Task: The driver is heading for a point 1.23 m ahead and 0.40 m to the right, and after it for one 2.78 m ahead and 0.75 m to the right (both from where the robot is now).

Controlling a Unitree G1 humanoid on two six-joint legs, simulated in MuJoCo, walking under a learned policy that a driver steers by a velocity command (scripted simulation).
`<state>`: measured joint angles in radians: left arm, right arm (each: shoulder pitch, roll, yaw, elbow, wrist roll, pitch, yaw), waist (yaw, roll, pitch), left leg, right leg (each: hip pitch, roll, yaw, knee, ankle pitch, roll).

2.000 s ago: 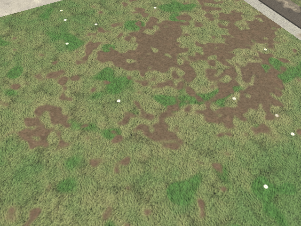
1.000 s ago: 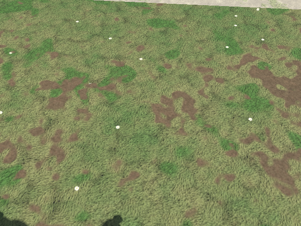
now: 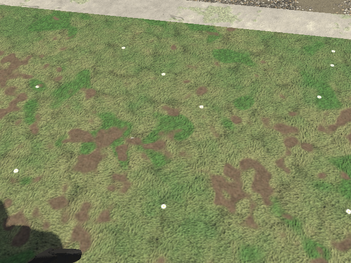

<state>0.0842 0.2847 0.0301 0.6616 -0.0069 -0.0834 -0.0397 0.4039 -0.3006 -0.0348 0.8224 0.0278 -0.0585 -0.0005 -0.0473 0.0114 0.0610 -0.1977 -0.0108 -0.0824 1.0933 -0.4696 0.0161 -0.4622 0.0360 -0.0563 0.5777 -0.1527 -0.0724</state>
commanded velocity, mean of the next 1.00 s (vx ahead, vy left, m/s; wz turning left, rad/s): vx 0.50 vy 0.00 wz -0.36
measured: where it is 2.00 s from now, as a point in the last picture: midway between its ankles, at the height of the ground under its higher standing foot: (248, 141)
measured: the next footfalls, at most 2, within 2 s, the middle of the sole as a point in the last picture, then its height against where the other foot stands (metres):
left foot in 0.44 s outside the picture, level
right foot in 0.94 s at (226, 215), level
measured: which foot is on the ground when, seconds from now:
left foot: up 0.00-0.42, down 0.44-0.96, up 0.98-1.00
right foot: down 0.00-0.44, up 0.46-0.92, down 0.94-1.00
